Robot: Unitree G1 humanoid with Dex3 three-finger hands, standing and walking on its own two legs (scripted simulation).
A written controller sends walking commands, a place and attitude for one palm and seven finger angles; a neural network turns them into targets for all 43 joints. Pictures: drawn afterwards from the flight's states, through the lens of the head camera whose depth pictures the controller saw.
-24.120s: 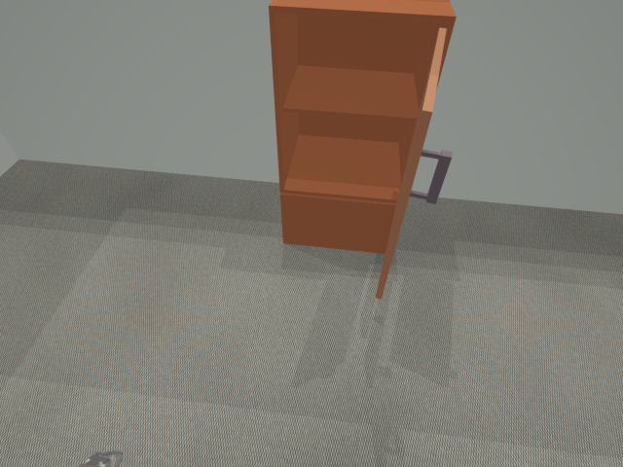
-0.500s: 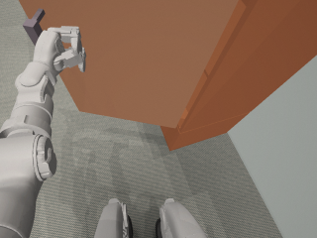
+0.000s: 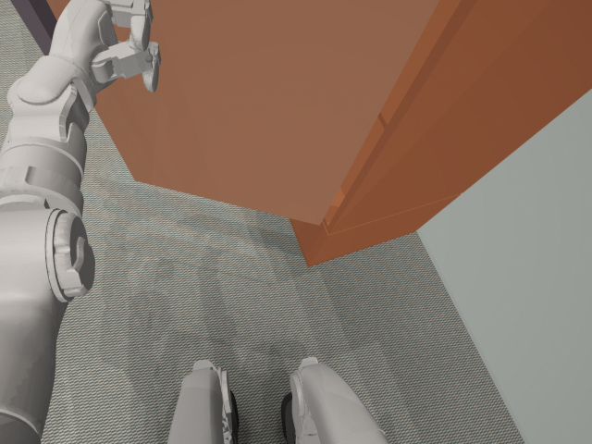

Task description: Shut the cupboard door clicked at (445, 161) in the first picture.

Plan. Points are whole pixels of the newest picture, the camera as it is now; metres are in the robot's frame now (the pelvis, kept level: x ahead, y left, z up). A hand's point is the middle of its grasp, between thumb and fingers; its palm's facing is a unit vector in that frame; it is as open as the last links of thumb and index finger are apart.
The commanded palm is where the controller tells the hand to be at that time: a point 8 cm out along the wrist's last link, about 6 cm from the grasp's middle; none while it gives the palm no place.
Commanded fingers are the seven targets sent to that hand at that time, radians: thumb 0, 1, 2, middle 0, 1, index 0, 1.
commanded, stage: push the door shut along its arc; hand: left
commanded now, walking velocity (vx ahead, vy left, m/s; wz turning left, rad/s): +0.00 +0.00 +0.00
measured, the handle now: (61, 30) +0.61 +0.21 +0.10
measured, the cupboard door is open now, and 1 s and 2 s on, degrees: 58 52 52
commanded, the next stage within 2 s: pull the fist back off the door in 0.02 s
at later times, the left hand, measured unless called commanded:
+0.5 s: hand (180, 55) +0.58 +0.08 +0.10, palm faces +0.08 -1.00 -0.01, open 3.1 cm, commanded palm +0.53 +0.12 +0.10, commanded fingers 0.00 0.90 0.90 -1.30 -1.50 -1.30 -1.50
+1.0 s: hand (190, 118) +0.48 +0.07 +0.10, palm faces +0.06 -1.00 -0.04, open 3.1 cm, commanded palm +0.46 +0.12 +0.10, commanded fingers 0.00 0.90 0.90 -1.30 -1.50 -1.30 -1.50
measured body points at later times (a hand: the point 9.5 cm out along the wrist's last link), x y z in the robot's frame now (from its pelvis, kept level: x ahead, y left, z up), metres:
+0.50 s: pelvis +0.01 -0.01 +0.02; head +0.17 +0.00 +0.44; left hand +0.57 +0.14 +0.10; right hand -0.04 -0.24 -0.09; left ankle +0.05 +0.09 -0.61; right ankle +0.01 -0.10 -0.61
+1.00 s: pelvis +0.02 -0.02 +0.04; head +0.12 -0.02 +0.48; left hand +0.47 +0.13 +0.11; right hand +0.09 -0.29 -0.08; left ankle +0.05 +0.09 -0.61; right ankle +0.01 -0.10 -0.61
